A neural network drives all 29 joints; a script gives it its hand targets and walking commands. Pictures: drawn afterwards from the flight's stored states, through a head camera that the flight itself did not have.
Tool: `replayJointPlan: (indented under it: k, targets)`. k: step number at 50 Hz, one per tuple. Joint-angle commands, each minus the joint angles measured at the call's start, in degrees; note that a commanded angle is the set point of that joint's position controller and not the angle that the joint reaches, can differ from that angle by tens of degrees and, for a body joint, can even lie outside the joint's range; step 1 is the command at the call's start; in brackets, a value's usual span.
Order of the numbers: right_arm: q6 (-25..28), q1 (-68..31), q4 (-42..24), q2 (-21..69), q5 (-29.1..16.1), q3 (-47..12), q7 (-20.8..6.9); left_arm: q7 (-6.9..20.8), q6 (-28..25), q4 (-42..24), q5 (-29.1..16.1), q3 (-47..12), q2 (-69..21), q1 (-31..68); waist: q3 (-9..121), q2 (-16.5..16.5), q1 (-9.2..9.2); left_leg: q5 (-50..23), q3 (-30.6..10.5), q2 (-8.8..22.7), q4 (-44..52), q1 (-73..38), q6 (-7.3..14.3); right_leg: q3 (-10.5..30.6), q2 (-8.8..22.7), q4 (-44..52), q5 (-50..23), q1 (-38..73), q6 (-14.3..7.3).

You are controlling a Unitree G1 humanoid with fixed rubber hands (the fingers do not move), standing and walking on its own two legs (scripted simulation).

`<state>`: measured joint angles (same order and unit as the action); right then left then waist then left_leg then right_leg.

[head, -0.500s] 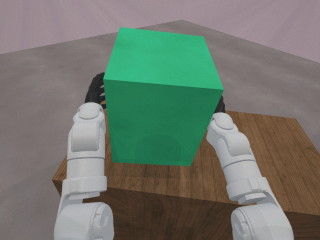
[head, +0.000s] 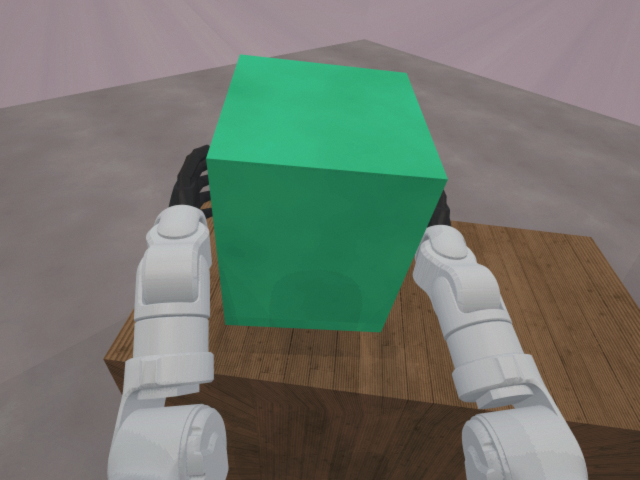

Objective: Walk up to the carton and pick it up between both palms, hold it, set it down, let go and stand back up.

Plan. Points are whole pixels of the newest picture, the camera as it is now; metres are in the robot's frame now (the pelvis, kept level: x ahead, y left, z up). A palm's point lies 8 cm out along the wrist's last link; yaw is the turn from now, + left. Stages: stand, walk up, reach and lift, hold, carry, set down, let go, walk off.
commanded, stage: hold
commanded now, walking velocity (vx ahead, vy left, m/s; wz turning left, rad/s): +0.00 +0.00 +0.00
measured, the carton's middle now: (314, 201) +0.39 +0.00 +0.20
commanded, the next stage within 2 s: set down in 0.80 s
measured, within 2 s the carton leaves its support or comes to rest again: neither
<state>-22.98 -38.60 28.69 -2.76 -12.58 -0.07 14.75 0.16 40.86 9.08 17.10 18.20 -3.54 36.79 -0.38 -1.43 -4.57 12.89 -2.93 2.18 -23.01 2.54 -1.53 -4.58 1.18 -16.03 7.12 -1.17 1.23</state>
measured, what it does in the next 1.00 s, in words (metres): stands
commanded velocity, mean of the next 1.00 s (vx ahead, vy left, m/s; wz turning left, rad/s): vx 0.00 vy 0.00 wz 0.00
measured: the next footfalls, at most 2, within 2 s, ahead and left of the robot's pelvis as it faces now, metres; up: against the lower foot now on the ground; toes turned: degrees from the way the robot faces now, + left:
none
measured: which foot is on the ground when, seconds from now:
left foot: down 0.00-1.00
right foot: down 0.00-1.00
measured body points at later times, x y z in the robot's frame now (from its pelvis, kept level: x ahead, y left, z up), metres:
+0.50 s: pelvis +0.00 +0.00 +0.00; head -0.05 +0.02 +0.45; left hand +0.38 +0.15 +0.20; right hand +0.37 -0.14 +0.19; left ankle +0.01 +0.13 -0.75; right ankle +0.03 -0.13 -0.75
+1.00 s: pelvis +0.00 +0.00 +0.00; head -0.05 +0.02 +0.45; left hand +0.38 +0.15 +0.20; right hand +0.37 -0.14 +0.19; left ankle +0.01 +0.13 -0.75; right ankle +0.03 -0.13 -0.75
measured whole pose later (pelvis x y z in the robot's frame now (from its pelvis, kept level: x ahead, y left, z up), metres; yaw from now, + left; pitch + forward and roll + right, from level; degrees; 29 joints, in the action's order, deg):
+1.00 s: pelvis +0.00 +0.00 +0.00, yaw +0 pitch -8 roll -1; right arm -19.2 -38.1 29.8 -1.5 -9.8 2.0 13.8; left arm 0.7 36.9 10.9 18.0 19.7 -4.7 37.4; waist -0.8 -1.8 -4.5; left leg 12.6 -3.2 1.9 -22.2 1.4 -1.4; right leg -4.7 1.5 -15.8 7.2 -0.2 1.4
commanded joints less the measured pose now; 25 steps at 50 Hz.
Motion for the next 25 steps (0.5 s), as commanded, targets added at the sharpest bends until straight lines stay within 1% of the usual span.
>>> replayJointPlan:
  k: [1, 25]
  targets:
    - [5.46, -56.05, -23.33, 37.43, -5.6, -21.08, -6.95, 7.99, -3.32, -5.64, -10.77, -33.63, -33.72, 42.99, 25.34, 4.01, -0.74, -19.24, 3.09, -5.41, 2.19, -2.71, -1.5, -0.07, -5.54, 0.08, -9.03, 9.87, 0.52]
    - [5.51, -55.97, -23.21, 37.44, -5.56, -21.08, -6.97, 8.0, -3.36, -5.67, -10.74, -33.59, -33.68, 43.08, 25.32, 4.0, -0.74, -19.24, 3.1, -5.42, 2.21, -2.75, -1.49, -0.09, -5.52, 0.08, -9.01, 9.88, 0.53]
